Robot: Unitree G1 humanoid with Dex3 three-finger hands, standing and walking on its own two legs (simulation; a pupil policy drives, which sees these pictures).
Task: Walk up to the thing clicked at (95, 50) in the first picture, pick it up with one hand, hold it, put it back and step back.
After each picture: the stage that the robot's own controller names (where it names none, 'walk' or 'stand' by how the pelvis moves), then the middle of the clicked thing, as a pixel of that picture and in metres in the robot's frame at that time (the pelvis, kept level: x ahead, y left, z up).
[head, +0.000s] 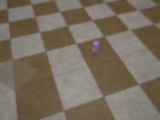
stand; (95, 47) +1.29 -0.13 -0.72
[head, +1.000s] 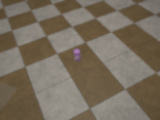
walk; (77, 55) +1.16 +0.18 -0.70
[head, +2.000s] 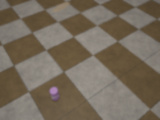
walk; (54, 93) +0.66 +0.28 -0.70
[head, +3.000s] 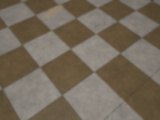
walk; out of the picture +0.36 +0.20 -0.70
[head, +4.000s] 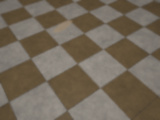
stand; out of the picture +0.31 +0.20 -0.72
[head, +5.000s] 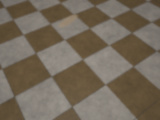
stand; out of the picture +0.31 +0.17 -0.72
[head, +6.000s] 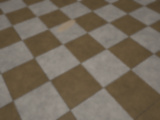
stand; out of the picture +0.32 +0.19 -0.73
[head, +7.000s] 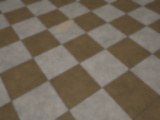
stand; out of the picture +0.31 +0.20 -0.73
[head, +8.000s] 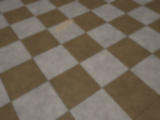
stand; out of the picture +0.31 +0.20 -0.73
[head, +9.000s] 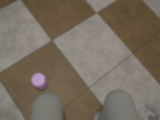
go down; (39, 81) +0.39 +0.19 -0.42
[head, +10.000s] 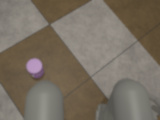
go down; (35, 68) +0.41 +0.20 -0.32
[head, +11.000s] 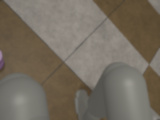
close in; out of the picture +0.41 +0.23 -0.24
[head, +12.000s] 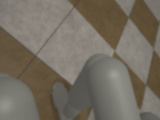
close; out of the picture +0.40 +0.25 -0.23
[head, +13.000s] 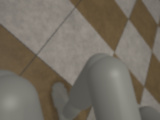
lift; out of the picture +0.40 +0.24 -0.23
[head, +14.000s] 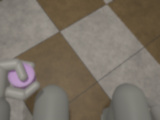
lift; (24, 80) +0.32 +0.20 -0.06
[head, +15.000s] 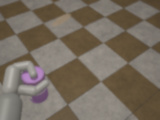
hold; (36, 85) +0.33 +0.17 +0.04
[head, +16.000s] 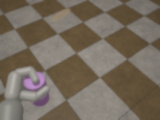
hold; (37, 89) +0.32 +0.17 +0.00
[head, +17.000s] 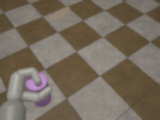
crouch; (39, 90) +0.32 +0.17 +0.00
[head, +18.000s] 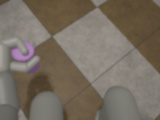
crouch; (27, 58) +0.42 +0.18 -0.09
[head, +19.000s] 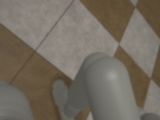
lower; out of the picture +0.43 +0.25 -0.23
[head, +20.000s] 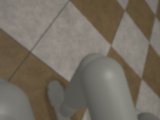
lower; out of the picture +0.43 +0.26 -0.23
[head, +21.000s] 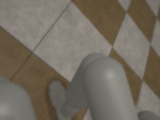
lower; out of the picture +0.43 +0.26 -0.23
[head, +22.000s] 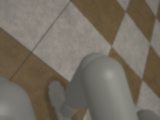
lower; out of the picture +0.43 +0.26 -0.23
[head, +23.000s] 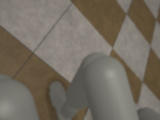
loosen; out of the picture +0.42 +0.25 -0.23
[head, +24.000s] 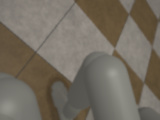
withdraw; out of the picture +0.41 +0.24 -0.22
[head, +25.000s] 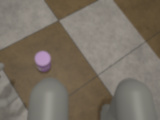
walk; (43, 61) +0.43 +0.18 -0.31
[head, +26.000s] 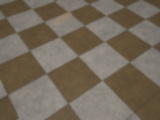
stand; out of the picture +0.35 +0.17 -0.65
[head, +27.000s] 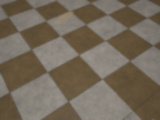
stand; out of the picture +0.36 +0.19 -0.67
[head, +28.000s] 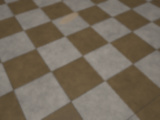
stand; out of the picture +0.36 +0.18 -0.69
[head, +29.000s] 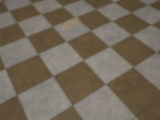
walk; out of the picture +0.37 +0.18 -0.72
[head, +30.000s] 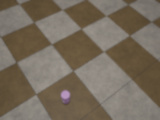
walk; (65, 97) +0.51 +0.11 -0.70
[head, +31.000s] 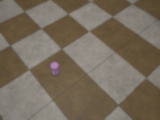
walk; (55, 68) +0.78 +0.26 -0.68
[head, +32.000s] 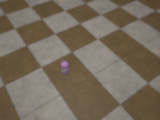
stand; (64, 67) +0.95 +0.18 -0.71
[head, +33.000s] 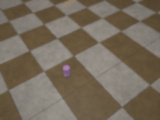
stand; (66, 71) +0.96 +0.19 -0.73
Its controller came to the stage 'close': yes
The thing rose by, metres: 0.72
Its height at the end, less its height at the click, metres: +0.00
